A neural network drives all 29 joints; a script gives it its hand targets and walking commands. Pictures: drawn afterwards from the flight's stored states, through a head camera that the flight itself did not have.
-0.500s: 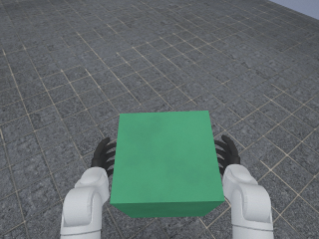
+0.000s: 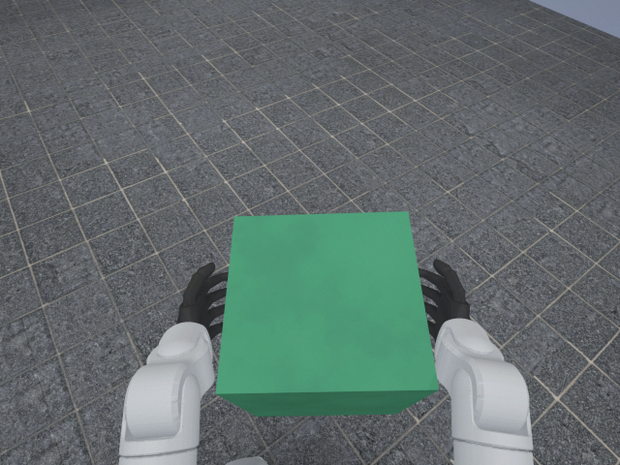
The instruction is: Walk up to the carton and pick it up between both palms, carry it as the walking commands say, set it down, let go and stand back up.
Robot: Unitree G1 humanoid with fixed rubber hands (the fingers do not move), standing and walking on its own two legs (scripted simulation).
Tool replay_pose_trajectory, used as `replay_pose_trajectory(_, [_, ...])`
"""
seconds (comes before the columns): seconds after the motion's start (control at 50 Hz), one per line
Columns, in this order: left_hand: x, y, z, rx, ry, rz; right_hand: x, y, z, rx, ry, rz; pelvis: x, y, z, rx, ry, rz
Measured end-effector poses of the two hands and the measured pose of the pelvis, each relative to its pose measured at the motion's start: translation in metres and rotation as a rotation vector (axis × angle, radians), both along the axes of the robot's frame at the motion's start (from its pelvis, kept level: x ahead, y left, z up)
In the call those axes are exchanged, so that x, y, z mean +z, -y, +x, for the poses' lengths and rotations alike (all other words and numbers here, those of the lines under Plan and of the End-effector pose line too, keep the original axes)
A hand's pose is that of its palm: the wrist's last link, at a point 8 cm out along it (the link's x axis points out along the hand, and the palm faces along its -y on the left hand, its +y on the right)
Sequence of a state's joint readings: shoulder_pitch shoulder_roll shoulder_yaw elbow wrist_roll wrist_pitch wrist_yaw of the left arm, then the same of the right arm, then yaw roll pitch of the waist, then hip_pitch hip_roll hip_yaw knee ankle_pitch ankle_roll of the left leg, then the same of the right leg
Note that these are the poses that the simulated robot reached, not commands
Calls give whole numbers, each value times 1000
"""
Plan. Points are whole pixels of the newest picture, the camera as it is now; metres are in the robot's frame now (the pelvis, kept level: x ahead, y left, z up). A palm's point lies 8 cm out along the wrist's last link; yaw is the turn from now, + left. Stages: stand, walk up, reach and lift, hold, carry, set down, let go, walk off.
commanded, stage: carry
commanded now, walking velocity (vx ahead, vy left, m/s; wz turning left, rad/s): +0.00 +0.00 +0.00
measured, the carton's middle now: (323, 326) +0.30 -0.01 -0.01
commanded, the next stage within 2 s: none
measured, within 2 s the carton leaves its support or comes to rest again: neither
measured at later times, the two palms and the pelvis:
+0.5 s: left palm (208, 209) +0.46 +0.17 +0.04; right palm (406, 207) +0.47 -0.13 +0.05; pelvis +0.20 +0.02 +0.00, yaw +1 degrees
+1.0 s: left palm (213, 127) +0.65 +0.19 +0.04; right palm (377, 128) +0.66 -0.11 +0.05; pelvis +0.39 +0.04 +0.00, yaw +0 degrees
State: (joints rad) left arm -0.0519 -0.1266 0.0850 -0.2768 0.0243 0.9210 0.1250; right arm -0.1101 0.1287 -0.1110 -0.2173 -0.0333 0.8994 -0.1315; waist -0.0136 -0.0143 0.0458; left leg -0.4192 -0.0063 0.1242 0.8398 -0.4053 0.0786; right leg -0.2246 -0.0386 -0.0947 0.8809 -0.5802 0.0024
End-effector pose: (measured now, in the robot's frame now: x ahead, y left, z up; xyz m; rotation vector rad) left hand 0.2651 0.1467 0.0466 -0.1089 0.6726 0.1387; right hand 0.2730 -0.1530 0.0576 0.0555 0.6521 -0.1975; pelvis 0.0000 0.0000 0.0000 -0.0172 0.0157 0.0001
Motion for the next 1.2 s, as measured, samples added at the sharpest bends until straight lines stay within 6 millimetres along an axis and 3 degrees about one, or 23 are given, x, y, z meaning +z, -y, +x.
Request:
replay_pose_trajectory(0.1, [9,-8,47,-19,-8,11,4,-8,40,-19,-9,12,9,-12,42,-21,-16,-32])
replay_pose_trajectory(0.22, [31,-10,94,-27,59,54,14,-10,85,-26,59,51,4,-17,85,-24,-17,-37])
replay_pose_trajectory(0.3, [26,-10,122,-13,25,72,6,-10,119,-13,25,74,1,-13,123,-12,-14,-19])
replay_pose_trajectory(0.48, [-9,-19,185,8,-41,3,-10,-19,187,7,-41,4,-3,-17,190,12,-7,10])
replay_pose_trajectory(0.68, [21,-27,266,-12,44,69,0,-27,261,-9,44,62,-4,-30,262,-13,-24,-29])
replay_pose_trajectory(0.74, [18,-27,288,0,27,76,-5,-27,288,1,26,75,-6,-27,290,1,-17,-14])
replay_pose_trajectory(0.82, [-3,-29,316,18,-37,37,-15,-29,320,17,-38,37,-3,-25,324,25,-1,21])
replay_pose_trajectory(0.92, [-21,-38,355,11,-54,5,-23,-38,359,13,-55,2,-6,-34,361,21,0,7])
replay_pose_trajectory(1.1, [19,-46,432,-8,45,55,1,-46,427,-1,45,41,1,-46,423,-6,-31,-30])
replay_pose_trajectory(1.2, [20,-42,467,1,37,79,-2,-42,467,8,36,70,-4,-41,467,5,-12,-8])
